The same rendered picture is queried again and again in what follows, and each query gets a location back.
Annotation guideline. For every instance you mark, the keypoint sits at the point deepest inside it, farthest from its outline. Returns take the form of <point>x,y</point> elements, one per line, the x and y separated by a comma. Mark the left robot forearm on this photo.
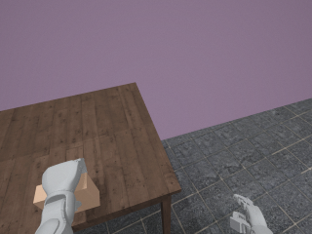
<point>58,213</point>

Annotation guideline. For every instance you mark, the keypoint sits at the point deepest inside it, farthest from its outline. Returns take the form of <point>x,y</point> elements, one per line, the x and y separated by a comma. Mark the right robot hand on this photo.
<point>244,223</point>

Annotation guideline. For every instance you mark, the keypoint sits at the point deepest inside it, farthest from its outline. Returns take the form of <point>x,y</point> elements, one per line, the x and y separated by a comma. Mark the left robot hand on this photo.
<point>64,177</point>

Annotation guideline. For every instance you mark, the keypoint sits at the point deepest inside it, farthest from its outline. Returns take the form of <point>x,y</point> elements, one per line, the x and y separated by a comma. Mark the table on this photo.
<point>112,130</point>

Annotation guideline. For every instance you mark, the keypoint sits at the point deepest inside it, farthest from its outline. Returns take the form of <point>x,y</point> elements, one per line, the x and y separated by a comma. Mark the sponge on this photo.
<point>86,192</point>

